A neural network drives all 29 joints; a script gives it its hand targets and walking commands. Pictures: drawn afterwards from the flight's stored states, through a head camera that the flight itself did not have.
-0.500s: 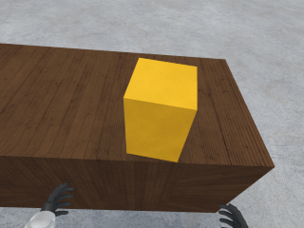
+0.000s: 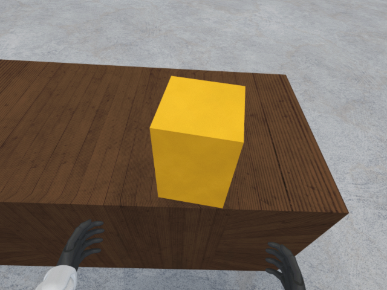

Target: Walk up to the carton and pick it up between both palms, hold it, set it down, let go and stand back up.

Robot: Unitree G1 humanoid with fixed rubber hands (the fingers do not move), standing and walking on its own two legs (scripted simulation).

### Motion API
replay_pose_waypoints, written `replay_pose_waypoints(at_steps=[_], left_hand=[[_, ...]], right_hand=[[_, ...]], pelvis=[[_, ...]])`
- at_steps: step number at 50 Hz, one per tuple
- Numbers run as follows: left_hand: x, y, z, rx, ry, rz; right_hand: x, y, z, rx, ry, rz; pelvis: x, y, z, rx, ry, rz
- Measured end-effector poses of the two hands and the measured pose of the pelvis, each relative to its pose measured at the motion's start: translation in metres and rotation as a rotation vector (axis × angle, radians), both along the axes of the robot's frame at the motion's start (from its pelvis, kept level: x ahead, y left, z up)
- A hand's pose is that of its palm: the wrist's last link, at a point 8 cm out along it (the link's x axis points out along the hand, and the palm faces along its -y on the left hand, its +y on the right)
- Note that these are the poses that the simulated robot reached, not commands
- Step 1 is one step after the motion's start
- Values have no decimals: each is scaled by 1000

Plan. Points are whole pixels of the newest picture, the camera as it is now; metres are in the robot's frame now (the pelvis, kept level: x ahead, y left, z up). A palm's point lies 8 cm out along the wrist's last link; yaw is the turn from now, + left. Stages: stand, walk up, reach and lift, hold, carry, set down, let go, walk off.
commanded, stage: reach and lift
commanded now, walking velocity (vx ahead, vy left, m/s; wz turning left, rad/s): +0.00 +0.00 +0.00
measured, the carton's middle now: (198, 145) +0.46 +0.00 +0.02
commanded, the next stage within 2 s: none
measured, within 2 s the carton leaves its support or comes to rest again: neither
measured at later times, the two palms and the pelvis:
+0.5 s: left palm (79, 248) +0.20 +0.23 -0.02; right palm (283, 254) +0.20 -0.17 +0.01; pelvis +0.00 +0.00 +0.00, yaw +0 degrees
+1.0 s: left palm (86, 202) +0.27 +0.22 +0.04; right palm (284, 214) +0.26 -0.17 +0.05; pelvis +0.01 +0.00 +0.00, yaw +0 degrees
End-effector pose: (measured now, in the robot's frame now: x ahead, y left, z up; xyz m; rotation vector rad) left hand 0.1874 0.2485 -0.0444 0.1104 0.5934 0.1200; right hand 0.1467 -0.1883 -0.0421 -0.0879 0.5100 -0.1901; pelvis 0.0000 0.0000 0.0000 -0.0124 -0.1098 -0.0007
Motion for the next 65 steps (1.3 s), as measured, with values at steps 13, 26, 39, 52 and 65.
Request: replay_pose_waypoints(at_steps=[13, 26, 39, 52, 65], left_hand=[[9, -8, 17, -55, -129, -28], [17, -18, 27, -110, -197, -37], [50, -29, 57, -139, -237, -63], [91, -27, 91, -123, -251, -54], [128, -23, 118, -116, -271, -56]], right_hand=[[17, 12, 25, 12, -128, -15], [55, 23, 49, 46, -206, 3], [91, 28, 69, 78, -216, -9], [120, 21, 92, 68, -237, -1], [159, 29, 126, 68, -306, 23]], pelvis=[[-1, 4, 1, -5, 1, 0], [-1, 4, 1, -5, 2, 0], [4, 5, 1, -6, 8, 0], [6, 2, 2, -3, 15, 0], [12, 5, 4, -7, 33, 0]])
